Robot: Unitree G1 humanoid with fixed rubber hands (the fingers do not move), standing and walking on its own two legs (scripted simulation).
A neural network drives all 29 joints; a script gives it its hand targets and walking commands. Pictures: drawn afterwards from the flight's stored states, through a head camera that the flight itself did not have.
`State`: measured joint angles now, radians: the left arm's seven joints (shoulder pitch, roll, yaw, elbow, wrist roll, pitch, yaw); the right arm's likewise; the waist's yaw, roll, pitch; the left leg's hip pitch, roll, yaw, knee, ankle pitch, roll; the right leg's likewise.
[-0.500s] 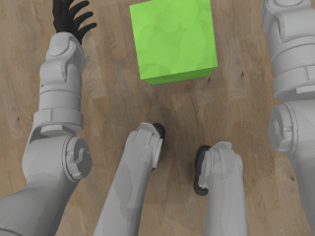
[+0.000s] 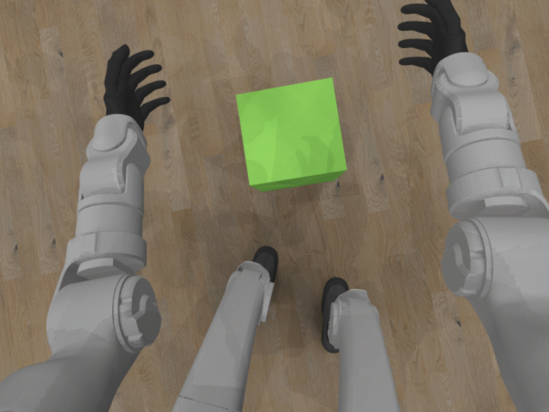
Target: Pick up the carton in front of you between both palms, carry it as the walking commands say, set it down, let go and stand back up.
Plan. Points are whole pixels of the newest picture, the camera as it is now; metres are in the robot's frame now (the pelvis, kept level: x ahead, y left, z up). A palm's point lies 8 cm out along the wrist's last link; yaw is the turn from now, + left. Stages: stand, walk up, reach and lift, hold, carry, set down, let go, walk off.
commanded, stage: let go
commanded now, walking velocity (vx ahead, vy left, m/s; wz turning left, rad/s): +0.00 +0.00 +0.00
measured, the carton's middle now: (291, 143) +0.52 +0.10 -0.51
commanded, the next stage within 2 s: stand in 1.36 s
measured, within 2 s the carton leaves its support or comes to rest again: neither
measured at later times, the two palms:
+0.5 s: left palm (36, 226) +0.29 +0.28 +0.03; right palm (507, 213) +0.39 -0.13 +0.01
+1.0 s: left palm (69, 297) +0.25 +0.21 +0.07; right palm out of the picture +0.27 -0.26 +0.07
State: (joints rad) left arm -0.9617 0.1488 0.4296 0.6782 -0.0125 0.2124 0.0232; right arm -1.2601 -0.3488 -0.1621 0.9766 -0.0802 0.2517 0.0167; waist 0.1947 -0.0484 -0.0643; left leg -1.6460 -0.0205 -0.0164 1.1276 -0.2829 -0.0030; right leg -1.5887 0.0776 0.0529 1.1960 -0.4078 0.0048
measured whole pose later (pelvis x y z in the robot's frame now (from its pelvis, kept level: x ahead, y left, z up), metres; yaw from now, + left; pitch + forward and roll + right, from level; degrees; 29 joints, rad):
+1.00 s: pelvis +0.10 -0.03 +0.14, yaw +2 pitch +0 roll +1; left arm 0.21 0.22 0.03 0.44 -0.01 0.09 -0.07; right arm 0.22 -0.21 -0.04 0.45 0.00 0.07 0.04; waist 0.01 -0.04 0.05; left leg -0.19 -0.02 -0.06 0.42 -0.22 -0.03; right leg -0.12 0.05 0.04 0.45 -0.33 -0.05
